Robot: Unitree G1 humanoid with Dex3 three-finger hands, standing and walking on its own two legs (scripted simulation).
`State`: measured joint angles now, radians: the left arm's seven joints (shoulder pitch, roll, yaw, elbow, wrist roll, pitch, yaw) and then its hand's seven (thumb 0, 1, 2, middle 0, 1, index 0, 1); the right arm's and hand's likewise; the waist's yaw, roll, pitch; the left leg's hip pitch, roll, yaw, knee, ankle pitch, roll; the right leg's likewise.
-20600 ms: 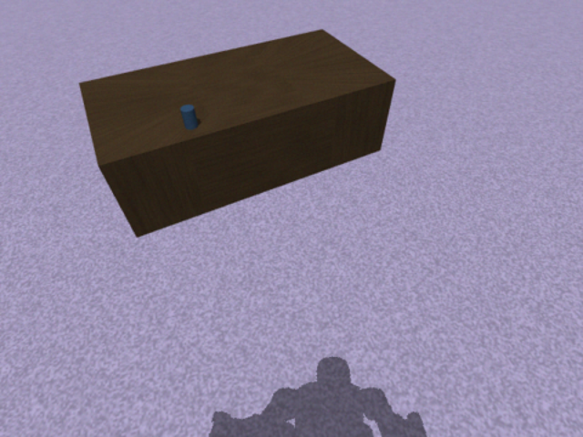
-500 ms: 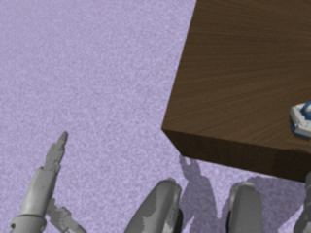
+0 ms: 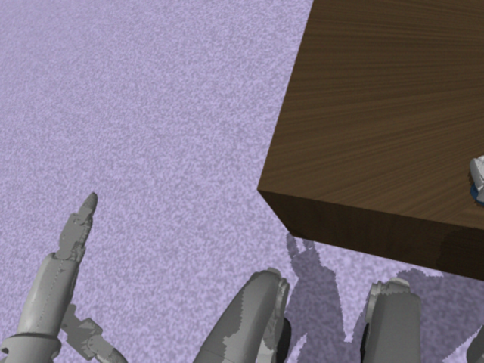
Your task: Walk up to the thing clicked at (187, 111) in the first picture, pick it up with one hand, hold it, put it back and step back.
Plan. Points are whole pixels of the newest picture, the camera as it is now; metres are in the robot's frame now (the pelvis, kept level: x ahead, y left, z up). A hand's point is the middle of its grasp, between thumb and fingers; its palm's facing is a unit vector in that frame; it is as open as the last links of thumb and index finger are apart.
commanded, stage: lower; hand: right
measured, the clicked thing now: out of the picture +0.45 -0.28 -0.08
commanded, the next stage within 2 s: loosen in 0.14 s
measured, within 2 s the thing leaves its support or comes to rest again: rests again in 0.58 s
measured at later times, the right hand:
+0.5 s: hand out of the picture +0.46 -0.27 -0.06, palm faces +0.29 +0.96 +0.02, open 5.7 cm
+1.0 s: hand out of the picture +0.45 -0.28 -0.06, palm faces +0.29 +0.96 +0.02, open 15.4 cm
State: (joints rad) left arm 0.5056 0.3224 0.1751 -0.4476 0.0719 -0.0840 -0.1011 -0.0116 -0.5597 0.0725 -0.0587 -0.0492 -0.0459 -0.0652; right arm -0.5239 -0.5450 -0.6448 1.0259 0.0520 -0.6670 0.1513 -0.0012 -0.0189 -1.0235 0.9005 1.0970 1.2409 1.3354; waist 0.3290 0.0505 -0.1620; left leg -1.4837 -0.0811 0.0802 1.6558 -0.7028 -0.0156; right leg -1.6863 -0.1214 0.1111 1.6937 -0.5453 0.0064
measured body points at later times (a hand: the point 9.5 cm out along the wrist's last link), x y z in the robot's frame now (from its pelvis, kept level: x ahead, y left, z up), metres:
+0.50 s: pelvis -0.01 +0.00 -0.02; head +0.16 -0.10 +0.39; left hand +0.18 +0.24 +0.15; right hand +0.44 -0.32 -0.06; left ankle +0.04 +0.13 -0.51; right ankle +0.09 -0.13 -0.51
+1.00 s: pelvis -0.01 +0.00 -0.01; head +0.17 -0.10 +0.40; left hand +0.18 +0.25 +0.15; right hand +0.43 -0.33 -0.05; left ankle +0.04 +0.13 -0.51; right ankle +0.09 -0.13 -0.51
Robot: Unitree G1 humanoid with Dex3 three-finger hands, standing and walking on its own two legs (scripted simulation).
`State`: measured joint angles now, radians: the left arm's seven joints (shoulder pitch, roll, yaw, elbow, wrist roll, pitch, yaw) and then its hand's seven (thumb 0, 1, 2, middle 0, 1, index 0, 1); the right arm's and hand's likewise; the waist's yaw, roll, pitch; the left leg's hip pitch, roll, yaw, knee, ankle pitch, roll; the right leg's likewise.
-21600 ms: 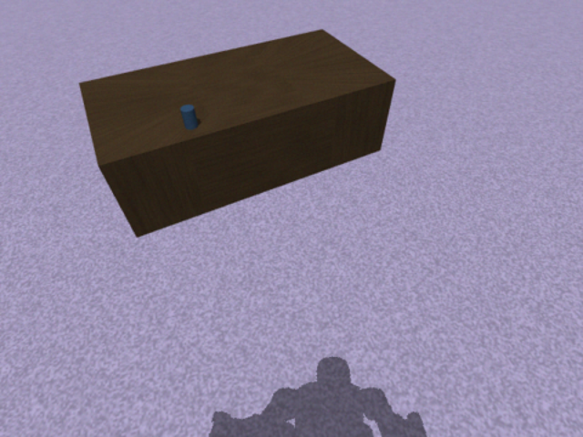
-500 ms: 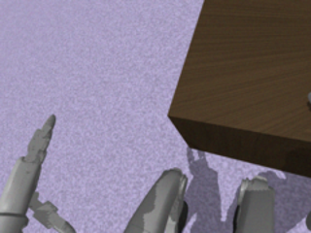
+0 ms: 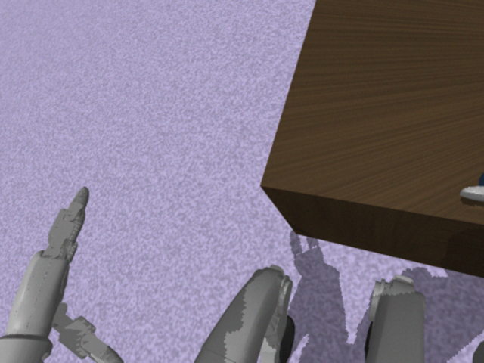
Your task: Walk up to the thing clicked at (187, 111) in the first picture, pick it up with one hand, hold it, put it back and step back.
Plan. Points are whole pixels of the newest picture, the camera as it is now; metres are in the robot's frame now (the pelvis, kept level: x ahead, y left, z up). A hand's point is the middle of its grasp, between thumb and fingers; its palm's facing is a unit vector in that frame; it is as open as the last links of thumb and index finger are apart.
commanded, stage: withdraw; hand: right
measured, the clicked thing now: out of the picture +0.45 -0.28 -0.08
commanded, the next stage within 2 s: rise in 0.16 s
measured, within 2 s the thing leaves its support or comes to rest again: neither
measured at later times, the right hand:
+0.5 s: hand out of the picture +0.42 -0.36 +0.09, palm faces +0.40 +0.89 -0.22, open 17.1 cm
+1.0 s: hand out of the picture +0.29 -0.28 +0.12, palm faces +0.28 +0.92 -0.26, open 17.5 cm
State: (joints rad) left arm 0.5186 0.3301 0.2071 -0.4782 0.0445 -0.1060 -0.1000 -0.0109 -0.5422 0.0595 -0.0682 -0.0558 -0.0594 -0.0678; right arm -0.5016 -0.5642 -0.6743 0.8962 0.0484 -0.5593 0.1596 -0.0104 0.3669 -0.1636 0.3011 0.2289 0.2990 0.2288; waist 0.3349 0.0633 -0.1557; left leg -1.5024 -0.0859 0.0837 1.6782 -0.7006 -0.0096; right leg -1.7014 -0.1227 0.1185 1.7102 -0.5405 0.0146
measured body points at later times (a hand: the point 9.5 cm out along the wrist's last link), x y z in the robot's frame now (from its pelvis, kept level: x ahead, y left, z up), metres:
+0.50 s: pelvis +0.03 -0.02 +0.12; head +0.14 -0.08 +0.55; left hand +0.19 +0.23 +0.15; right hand +0.40 -0.41 +0.11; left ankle +0.04 +0.13 -0.51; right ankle +0.09 -0.13 -0.51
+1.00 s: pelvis +0.06 -0.02 +0.19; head +0.11 -0.05 +0.64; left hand +0.25 +0.19 +0.15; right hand +0.27 -0.32 +0.14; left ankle +0.04 +0.13 -0.51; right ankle +0.09 -0.13 -0.51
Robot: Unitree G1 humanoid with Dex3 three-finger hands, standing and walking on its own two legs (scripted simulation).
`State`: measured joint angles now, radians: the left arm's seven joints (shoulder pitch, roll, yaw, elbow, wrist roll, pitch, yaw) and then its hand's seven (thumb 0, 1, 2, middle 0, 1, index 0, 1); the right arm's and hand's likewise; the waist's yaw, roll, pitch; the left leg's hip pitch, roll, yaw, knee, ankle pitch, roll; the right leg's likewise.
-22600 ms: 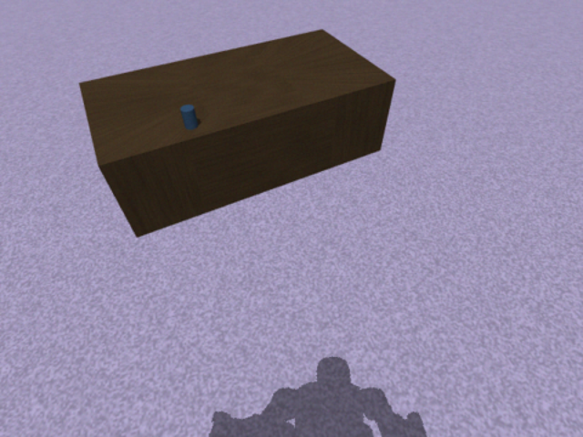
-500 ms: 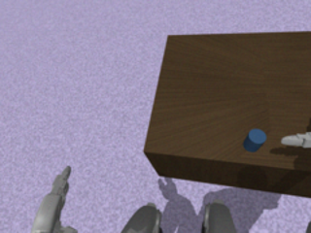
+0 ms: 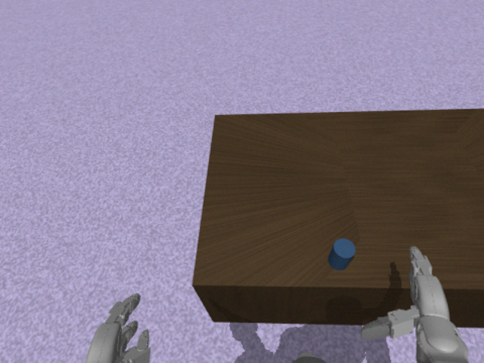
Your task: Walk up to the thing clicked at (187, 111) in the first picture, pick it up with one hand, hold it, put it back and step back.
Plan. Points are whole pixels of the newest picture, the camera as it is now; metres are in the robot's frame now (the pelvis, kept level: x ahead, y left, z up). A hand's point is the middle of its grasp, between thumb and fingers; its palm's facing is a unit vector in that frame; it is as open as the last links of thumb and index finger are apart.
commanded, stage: home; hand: right
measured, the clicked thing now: (341, 254) +0.41 -0.22 -0.27
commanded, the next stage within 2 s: none
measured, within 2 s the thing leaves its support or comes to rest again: neither
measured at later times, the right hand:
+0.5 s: hand (356, 360) +0.16 -0.15 -0.07, palm faces +0.14 +0.95 -0.27, open 17.6 cm
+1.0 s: hand out of the picture +0.13 -0.18 -0.10, palm faces -0.04 +0.94 -0.35, open 17.5 cm
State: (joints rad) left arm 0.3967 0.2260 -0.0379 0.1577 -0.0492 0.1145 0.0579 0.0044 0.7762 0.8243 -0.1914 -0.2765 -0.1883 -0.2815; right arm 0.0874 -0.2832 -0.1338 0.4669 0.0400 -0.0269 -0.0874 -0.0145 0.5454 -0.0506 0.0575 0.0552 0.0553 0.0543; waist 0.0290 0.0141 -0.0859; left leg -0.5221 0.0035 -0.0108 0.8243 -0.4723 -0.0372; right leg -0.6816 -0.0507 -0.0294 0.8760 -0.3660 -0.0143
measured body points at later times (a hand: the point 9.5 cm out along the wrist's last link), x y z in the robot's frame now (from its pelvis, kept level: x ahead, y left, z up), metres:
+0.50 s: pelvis -0.01 +0.03 +0.00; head +0.02 +0.04 +0.45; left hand +0.15 +0.27 -0.09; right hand +0.15 -0.20 -0.05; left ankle -0.04 +0.15 -0.70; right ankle +0.04 -0.11 -0.70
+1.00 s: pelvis -0.01 +0.03 +0.01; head +0.01 +0.03 +0.46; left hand +0.14 +0.28 -0.10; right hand +0.13 -0.23 -0.07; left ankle -0.04 +0.15 -0.70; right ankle +0.04 -0.11 -0.70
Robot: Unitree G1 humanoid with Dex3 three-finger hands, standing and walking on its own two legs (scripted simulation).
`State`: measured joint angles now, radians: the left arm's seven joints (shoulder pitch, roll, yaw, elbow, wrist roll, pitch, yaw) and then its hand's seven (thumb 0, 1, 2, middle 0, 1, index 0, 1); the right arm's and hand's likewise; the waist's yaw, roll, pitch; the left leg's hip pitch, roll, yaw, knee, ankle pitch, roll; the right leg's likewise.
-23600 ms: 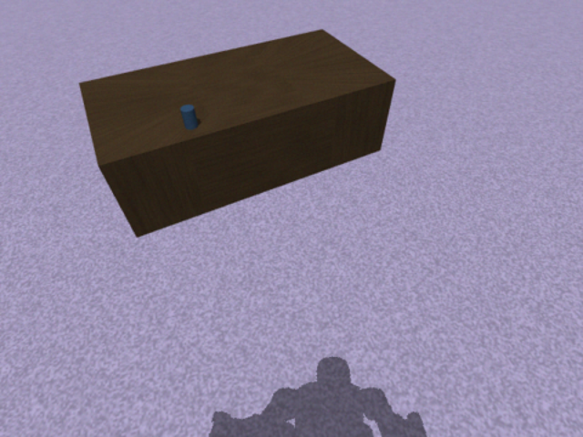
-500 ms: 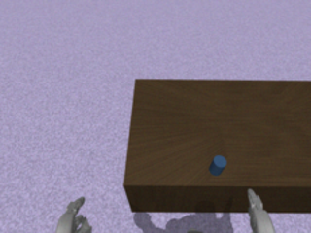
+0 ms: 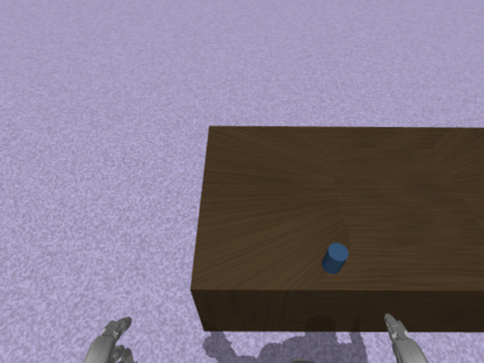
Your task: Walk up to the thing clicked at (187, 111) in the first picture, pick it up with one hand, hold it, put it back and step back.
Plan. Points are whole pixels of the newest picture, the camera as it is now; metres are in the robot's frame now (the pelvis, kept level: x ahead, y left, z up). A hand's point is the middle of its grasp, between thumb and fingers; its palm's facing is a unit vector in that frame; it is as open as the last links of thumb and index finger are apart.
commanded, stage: home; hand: right
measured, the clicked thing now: (334, 258) +0.43 -0.23 -0.28
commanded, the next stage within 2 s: stand in 1.32 s
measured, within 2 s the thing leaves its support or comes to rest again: neither
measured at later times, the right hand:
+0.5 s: hand out of the picture +0.06 -0.28 -0.12, palm faces -0.06 +0.93 -0.37, open 17.5 cm
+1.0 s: hand out of the picture +0.05 -0.27 -0.12, palm faces -0.07 +0.93 -0.36, open 17.4 cm
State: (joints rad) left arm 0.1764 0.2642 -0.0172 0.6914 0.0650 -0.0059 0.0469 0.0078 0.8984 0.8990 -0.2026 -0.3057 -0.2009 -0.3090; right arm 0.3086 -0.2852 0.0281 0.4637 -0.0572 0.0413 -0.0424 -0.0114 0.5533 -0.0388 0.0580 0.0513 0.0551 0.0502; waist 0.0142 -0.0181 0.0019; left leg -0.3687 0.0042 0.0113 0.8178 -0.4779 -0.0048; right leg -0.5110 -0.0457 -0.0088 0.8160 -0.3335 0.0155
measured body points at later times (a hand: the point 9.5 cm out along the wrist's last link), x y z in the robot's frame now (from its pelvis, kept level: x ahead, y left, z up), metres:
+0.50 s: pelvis +0.01 -0.03 +0.03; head +0.01 -0.03 +0.48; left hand +0.08 +0.26 -0.11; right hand +0.06 -0.33 -0.10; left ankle -0.03 +0.12 -0.70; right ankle +0.05 -0.13 -0.70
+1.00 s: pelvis +0.00 -0.02 +0.04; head +0.00 -0.02 +0.49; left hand +0.06 +0.28 -0.10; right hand +0.05 -0.32 -0.09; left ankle -0.03 +0.12 -0.70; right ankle +0.05 -0.13 -0.70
